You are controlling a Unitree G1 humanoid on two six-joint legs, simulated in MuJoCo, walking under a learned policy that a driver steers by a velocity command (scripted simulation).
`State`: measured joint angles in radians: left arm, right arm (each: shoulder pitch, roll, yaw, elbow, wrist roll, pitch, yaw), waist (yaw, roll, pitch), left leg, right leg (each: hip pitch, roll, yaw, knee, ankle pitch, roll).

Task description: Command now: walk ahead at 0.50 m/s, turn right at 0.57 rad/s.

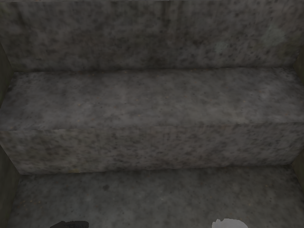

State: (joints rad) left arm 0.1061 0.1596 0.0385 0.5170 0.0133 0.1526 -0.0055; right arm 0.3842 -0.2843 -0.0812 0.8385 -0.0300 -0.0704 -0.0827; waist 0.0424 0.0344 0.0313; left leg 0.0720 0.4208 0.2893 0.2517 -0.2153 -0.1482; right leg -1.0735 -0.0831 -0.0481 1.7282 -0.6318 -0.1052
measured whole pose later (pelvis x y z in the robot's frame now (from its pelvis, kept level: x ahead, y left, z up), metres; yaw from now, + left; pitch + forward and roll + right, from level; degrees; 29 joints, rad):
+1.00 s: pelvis +0.13 -0.04 +0.21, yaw +13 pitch +3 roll +1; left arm 0.10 0.26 0.07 0.68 0.05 -0.05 -0.05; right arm 0.20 -0.20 -0.02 0.81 0.00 -0.07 0.00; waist -0.01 -0.02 -0.05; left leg -0.36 -0.03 0.03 0.66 -0.38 0.08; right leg -0.38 -0.03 -0.06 0.82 -0.42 -0.08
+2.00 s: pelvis +0.29 +0.01 +0.39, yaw +18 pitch +4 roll +4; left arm 0.01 0.19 0.05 0.70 0.07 -0.03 0.05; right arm 0.38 -0.13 -0.04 0.96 -0.07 -0.09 -0.08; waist -0.05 -0.05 -0.01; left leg -0.46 -0.10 -0.01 0.83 -0.71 0.06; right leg -0.92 0.07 0.08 1.94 -0.35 0.01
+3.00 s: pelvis +0.49 +0.14 +0.46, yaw +3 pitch +9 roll -5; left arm -0.29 0.04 -0.04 0.59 0.07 0.09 -0.02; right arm 0.83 -0.03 0.03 1.17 -0.02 -0.09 -0.08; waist -0.11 0.01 -0.08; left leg -0.02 0.02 0.05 0.08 -0.23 0.08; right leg -1.51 -0.01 -0.09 2.38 -0.59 -0.14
